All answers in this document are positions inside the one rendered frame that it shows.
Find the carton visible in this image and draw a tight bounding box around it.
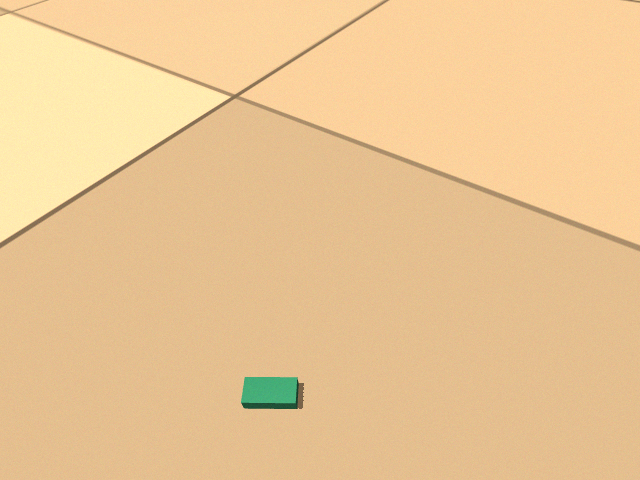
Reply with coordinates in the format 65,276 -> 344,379
241,377 -> 299,409

